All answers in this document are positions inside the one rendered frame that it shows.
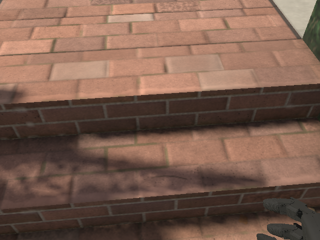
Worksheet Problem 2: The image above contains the right robot hand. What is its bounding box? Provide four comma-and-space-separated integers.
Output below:
256, 197, 320, 240

